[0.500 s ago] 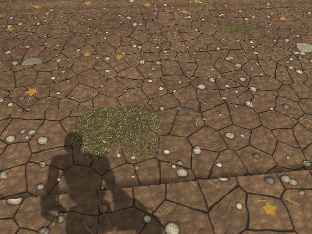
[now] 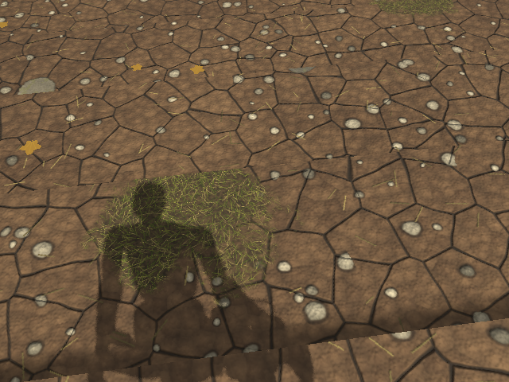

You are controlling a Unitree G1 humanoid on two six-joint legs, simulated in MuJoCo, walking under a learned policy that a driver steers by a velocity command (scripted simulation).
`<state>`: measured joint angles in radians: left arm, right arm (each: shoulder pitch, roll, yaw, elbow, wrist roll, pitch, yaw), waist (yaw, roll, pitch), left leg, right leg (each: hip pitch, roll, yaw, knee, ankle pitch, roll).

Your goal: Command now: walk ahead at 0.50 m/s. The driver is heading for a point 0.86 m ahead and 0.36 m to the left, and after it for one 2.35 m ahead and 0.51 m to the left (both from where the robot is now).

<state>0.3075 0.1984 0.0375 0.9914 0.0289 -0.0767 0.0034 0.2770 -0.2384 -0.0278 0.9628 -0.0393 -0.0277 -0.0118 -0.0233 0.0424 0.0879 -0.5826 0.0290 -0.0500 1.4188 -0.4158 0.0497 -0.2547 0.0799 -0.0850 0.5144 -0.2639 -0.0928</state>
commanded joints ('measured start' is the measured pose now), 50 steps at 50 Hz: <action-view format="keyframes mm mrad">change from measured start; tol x32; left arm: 1 21 150 26 -24 -3 -39 5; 14 200 110 3 -13 -22 23 0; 42 -567 239 55 -368 1 4 -35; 50 -88 189 44 -217 -17 2 -29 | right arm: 1 -7 -24 1 -81 -16 2 35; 50 214 -165 -69 -55 -1 -47 -67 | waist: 1 -43 -112 -13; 50 21 -73 -90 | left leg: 1 54 69 21 -377 229 -45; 12 259 -62 134 -896 233 108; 15 898 328 -714 -1134 9 330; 25 398 96 -243 -1248 488 201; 40 1061 218 -570 -983 527 276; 46 234 -21 -358 -945 129 107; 50 449 -130 -319 -409 188 73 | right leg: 1 -119 -303 267 -292 520 -166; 13 186 -249 1 180 703 -19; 15 -368 -2 22 759 -271 46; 16 -503 -70 102 804 -225 32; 28 -270 -125 80 424 278 120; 41 -1010 -183 276 319 43 120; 46 -32 -109 159 14 716 103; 50 118 -143 158 -259 852 140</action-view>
